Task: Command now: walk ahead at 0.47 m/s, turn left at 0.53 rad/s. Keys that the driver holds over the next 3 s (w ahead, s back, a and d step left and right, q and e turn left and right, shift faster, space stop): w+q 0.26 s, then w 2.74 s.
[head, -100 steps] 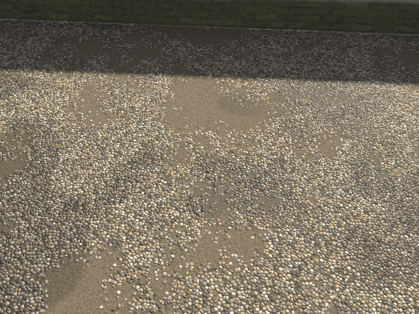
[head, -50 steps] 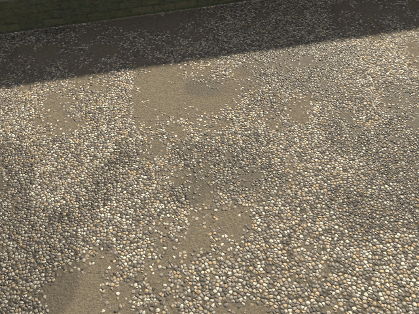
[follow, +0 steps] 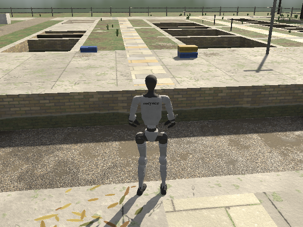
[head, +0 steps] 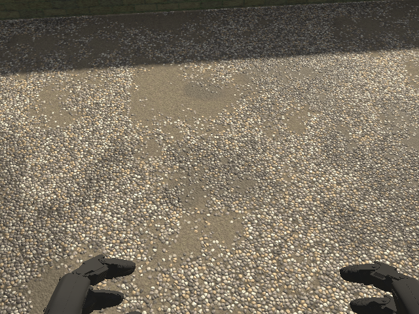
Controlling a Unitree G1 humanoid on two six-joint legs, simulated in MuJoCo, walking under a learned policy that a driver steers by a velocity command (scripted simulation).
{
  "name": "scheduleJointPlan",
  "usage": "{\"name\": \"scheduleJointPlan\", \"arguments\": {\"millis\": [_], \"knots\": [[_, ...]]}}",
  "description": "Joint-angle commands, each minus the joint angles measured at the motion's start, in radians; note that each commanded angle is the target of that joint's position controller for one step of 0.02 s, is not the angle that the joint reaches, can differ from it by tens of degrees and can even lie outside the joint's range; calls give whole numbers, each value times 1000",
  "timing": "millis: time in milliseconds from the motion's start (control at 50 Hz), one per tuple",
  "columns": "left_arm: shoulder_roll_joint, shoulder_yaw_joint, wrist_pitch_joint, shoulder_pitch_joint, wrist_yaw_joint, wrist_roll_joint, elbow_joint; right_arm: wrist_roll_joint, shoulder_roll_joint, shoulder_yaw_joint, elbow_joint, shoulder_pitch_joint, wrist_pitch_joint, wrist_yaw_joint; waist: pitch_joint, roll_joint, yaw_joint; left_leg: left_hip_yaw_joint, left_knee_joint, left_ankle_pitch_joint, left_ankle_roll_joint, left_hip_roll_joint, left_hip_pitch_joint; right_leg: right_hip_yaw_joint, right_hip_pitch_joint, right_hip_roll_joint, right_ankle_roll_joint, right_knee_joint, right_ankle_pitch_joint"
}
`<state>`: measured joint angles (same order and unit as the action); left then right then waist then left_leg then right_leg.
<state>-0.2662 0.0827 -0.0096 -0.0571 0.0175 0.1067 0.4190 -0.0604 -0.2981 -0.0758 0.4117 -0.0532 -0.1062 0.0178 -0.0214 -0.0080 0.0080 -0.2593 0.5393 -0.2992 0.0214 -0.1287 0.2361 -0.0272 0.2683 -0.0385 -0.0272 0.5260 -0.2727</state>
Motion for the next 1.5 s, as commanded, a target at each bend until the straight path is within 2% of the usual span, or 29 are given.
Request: {"name": "scheduleJointPlan", "arguments": {"millis": [20,60,100,240,260,280,320,360,440,500,620,700,840,860,880,1040,1060,1080,1100,1120,1220,1240,1280,1300,1360,1440,1460,1480,1500], "knots": [[-86,-33,15,59,-4,2,-105,3,-103,33,-113,62,25,0,219,2,2,-74,-23,577,47,99,78,4,-232,-40,-5,39,397],[-83,-36,14,61,-4,2,-107,6,-103,35,-123,69,27,1,217,8,2,-95,-29,539,43,96,108,-9,-236,-43,-4,39,350],[-87,-46,11,36,-8,-1,-85,28,-119,45,-123,85,17,-8,208,28,16,-155,-76,374,59,97,157,-21,-263,-33,9,32,209],[-59,-56,22,26,-5,-1,-58,34,-93,54,-115,64,5,-13,159,54,12,-209,-87,102,45,76,282,-61,-310,-40,46,1,48],[-78,-65,19,-2,-15,-23,-42,42,-89,61,-92,17,3,-23,177,52,2,-191,-55,-69,34,72,271,-52,-292,-72,62,-49,-73],[-98,-65,28,6,-18,-28,-27,55,-60,54,-96,10,0,-15,115,-48,-12,-141,-17,-178,1,72,310,5,-274,-123,86,-123,-156],[-117,-71,35,5,-34,-29,-6,56,-19,48,-94,41,10,-19,81,-118,-7,13,84,-136,-43,69,269,71,-190,-216,140,-249,-254],[-81,-56,31,68,-31,-45,-5,15,18,33,-72,-8,31,-16,25,-57,-43,78,157,-127,-69,110,148,72,-22,-260,170,-295,-218],[-126,-54,18,31,-25,-83,40,28,-12,38,-36,-88,41,-11,-6,18,-42,120,-7,48,-21,104,122,-83,-42,-149,116,-197,-240],[-82,-30,12,-20,-13,-38,29,23,-44,32,-50,-37,48,-6,12,150,13,18,-94,239,15,112,190,-152,-167,-56,73,-73,-183],[-82,-10,28,-83,11,-3,32,-2,-22,4,-60,25,49,-5,141,31,31,-11,-83,572,24,111,63,-117,-246,-73,48,-39,193],[-82,0,22,-105,18,-10,28,-15,-15,-8,-53,39,44,-15,185,0,24,10,-71,595,13,114,-20,-118,-224,-88,36,-65,241],[-87,5,13,-105,21,-15,7,-12,-16,-14,-60,100,50,-10,138,7,26,21,-102,485,-10,123,-11,-106,-188,-109,45,-128,161],[-89,0,7,-109,13,-33,19,-15,-6,-14,-36,65,50,-18,162,17,5,32,-109,388,-17,128,-42,-108,-187,-110,48,-167,51],[-91,-1,2,-97,8,-39,13,-12,-8,-15,-38,74,51,-18,115,18,5,37,-114,341,-21,121,-18,-107,-167,-109,49,-191,2],[-92,-13,-14,-121,-5,-35,17,0,-10,-12,-19,86,67,-13,66,42,27,36,-146,324,-24,115,59,-120,-224,-102,65,-202,-34],[-87,-8,-9,-114,4,-19,1,6,-17,-14,-41,128,70,-3,40,37,51,20,-152,421,-18,114,94,-116,-231,-97,62,-166,67],[-86,-8,-5,-130,8,-13,6,3,-17,-14,-39,127,71,-1,85,37,54,16,-150,466,-15,120,72,-113,-253,-98,60,-149,104],[-90,-12,-9,-152,2,-28,24,-6,-10,-14,-13,83,69,-12,141,37,34,30,-143,401,-18,122,10,-118,-255,-99,59,-175,36],[-91,-12,-11,-142,0,-35,20,-7,-8,-16,-14,82,67,-15,115,28,31,35,-141,376,-20,115,11,-119,-233,-97,56,-189,14],[-87,-12,-19,-138,-5,-35,21,-8,-10,-16,-1,63,62,-21,88,17,23,41,-151,372,-25,114,24,-124,-235,-96,60,-199,28],[-84,-6,-14,-133,3,-20,4,-3,-16,-18,-24,106,65,-12,60,16,46,28,-155,462,-19,112,60,-118,-238,-95,58,-166,122],[-84,-5,-9,-161,9,-14,12,-9,-14,-21,-23,104,66,-12,119,17,51,27,-148,519,-16,119,19,-113,-255,-98,54,-148,169],[-88,-9,-13,-173,2,-30,29,-16,-3,-21,3,59,63,-23,158,17,27,42,-146,440,-22,121,-35,-117,-248,-97,55,-181,89],[-94,-13,-31,-157,-7,-40,26,-9,-5,-24,-4,61,65,-35,92,20,17,58,-141,379,-35,117,-4,-120,-220,-105,55,-213,42],[-88,-14,-41,-159,-11,-36,27,-6,-3,-25,-4,57,69,-36,68,21,21,62,-145,362,-41,116,24,-123,-227,-103,63,-216,31],[-84,-9,-37,-149,-3,-22,9,-2,-11,-26,-29,96,73,-26,41,24,43,47,-151,445,-36,116,61,-122,-229,-102,61,-184,118],[-84,-10,-34,-165,0,-15,14,-4,-11,-27,-29,99,75,-24,77,28,47,43,-150,483,-34,121,44,-119,-246,-101,60,-168,146],[-87,-14,-37,-187,-7,-27,34,-10,-1,-27,-8,63,73,-34,125,27,30,57,-141,421,-37,122,-11,-119,-247,-101,60,-194,76]]}}
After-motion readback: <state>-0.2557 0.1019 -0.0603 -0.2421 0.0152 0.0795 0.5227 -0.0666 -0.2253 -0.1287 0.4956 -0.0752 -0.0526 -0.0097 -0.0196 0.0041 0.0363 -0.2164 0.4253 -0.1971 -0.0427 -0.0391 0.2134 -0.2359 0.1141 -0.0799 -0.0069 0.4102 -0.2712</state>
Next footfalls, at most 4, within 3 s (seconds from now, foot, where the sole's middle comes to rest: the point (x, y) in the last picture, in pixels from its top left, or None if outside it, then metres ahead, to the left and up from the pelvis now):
none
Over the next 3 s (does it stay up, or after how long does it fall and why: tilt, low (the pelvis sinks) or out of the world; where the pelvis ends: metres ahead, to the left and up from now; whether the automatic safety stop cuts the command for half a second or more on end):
stays up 0.00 -0.01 0.01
